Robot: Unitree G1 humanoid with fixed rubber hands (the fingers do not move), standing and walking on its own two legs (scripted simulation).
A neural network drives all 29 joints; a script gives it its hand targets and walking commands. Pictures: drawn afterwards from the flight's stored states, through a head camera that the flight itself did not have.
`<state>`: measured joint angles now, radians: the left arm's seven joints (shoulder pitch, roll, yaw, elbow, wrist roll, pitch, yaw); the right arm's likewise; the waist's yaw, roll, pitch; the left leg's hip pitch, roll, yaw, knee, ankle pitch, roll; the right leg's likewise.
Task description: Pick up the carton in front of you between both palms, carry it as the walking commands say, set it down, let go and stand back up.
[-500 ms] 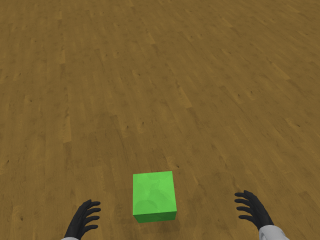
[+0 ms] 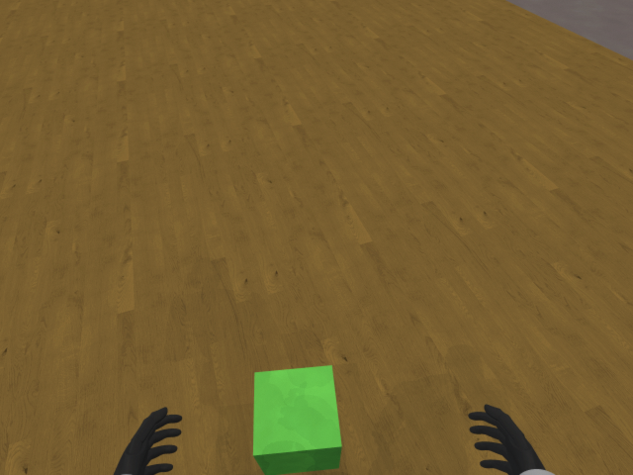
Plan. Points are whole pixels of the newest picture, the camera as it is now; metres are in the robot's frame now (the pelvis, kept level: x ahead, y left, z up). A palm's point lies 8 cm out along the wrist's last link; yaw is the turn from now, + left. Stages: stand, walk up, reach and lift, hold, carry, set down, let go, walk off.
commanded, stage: stand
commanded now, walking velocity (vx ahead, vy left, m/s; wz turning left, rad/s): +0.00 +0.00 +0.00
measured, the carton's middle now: (298, 421) +0.37 +0.08 -0.65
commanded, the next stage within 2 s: none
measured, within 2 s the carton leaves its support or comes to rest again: neither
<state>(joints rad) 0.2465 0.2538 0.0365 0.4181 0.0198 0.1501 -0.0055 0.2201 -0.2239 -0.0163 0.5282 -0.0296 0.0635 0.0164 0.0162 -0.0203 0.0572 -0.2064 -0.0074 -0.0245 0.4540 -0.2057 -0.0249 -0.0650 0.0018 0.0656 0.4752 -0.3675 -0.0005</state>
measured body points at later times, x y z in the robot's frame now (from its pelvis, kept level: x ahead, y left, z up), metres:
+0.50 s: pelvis +0.00 +0.02 +0.00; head +0.00 +0.05 +0.45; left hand +0.13 +0.31 -0.12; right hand +0.12 -0.27 -0.09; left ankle +0.02 +0.14 -0.74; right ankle -0.07 -0.12 -0.74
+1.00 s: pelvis -0.01 +0.03 +0.00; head -0.01 +0.05 +0.45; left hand +0.09 +0.33 -0.12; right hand +0.10 -0.28 -0.10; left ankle +0.02 +0.14 -0.74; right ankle -0.07 -0.12 -0.74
